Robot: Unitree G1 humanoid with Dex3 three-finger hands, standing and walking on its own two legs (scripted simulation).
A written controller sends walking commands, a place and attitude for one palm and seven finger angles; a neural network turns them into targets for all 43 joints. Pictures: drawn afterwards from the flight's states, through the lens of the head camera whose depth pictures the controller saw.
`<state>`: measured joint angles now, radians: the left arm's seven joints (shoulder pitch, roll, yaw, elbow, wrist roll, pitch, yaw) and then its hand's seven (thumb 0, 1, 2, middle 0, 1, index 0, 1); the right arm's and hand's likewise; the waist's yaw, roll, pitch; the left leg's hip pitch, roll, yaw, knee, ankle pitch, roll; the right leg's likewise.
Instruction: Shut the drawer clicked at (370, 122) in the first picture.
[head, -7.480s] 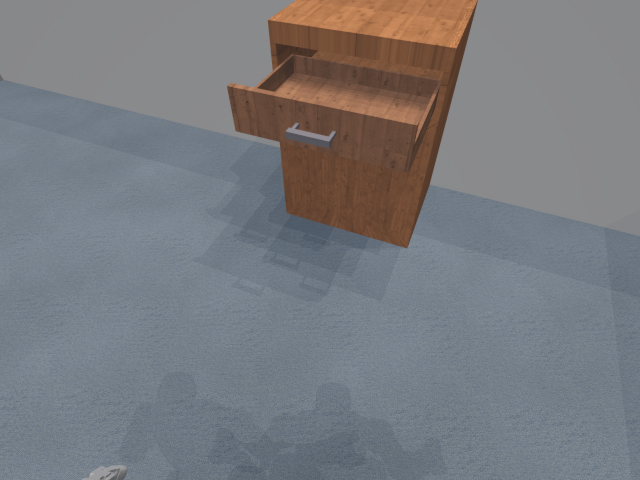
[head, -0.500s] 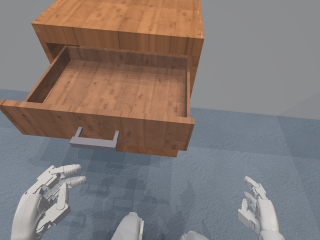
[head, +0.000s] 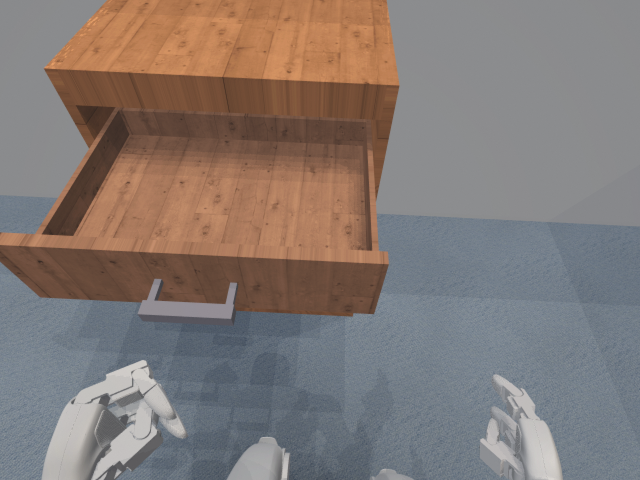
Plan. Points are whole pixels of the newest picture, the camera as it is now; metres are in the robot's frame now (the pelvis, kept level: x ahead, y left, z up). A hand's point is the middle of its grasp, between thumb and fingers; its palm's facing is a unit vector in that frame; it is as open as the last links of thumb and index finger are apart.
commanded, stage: raise the hand and make a fist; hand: left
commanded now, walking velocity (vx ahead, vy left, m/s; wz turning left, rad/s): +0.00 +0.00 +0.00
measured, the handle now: (191, 300) +0.34 +0.20 -0.01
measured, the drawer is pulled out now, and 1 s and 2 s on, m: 0.30 0.30 0.30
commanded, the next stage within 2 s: bring the fist close to the handle in 0.86 s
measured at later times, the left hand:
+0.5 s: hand (167, 422) +0.17 +0.16 +0.09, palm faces +0.00 -1.00 -0.02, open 3.2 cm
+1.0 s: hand (170, 426) +0.17 +0.15 +0.09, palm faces +0.03 -1.00 -0.04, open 3.3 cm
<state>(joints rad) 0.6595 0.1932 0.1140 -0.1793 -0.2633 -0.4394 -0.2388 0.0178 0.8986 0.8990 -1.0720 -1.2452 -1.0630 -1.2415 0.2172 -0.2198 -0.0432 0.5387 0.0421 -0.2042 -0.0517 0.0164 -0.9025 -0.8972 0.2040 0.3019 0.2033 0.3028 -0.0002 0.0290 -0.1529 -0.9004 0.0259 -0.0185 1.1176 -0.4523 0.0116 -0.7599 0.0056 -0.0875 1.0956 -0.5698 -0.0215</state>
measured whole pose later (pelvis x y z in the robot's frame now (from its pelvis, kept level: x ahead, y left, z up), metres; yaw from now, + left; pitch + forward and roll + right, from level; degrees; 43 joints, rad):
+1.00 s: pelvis +0.01 +0.00 +0.01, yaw +0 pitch +12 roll -2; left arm 0.74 0.19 0.04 -0.32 -0.22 -0.37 -0.15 0.02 0.90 0.90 -1.40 -1.60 -1.39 -1.60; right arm 0.24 -0.21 0.00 0.44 0.05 -0.11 -0.04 0.02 -0.90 -0.90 0.20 0.30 0.20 0.30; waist 0.00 0.04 -0.17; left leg -0.82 0.03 -0.02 1.08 -0.46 0.01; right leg -0.68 0.01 -0.09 1.05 -0.57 -0.03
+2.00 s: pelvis +0.00 +0.01 -0.04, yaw -2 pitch +21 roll -3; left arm 0.30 0.19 0.06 0.05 -0.17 -0.46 -0.10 0.02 0.90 0.90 -1.40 -1.60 -1.39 -1.60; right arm 0.18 -0.22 0.01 0.50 0.00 -0.07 -0.01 0.01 -0.90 -0.90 0.21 0.30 0.21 0.30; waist -0.03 0.02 -0.19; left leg -1.16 0.04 -0.02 1.32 -0.53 0.02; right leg -1.01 0.01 -0.08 1.29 -0.64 -0.02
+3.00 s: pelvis -0.01 +0.00 -0.04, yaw -1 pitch +21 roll -3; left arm 0.08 0.21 0.05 0.22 -0.16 -0.48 -0.08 -0.04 0.81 0.95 -1.40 -1.60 -1.40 -1.60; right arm 0.17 -0.24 0.02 0.56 0.01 -0.03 -0.03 0.01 -0.90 -0.90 0.21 0.30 0.21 0.30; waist -0.02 0.03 -0.17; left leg -1.18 0.03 -0.04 1.32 -0.50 0.01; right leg -1.03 0.01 -0.10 1.30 -0.63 -0.03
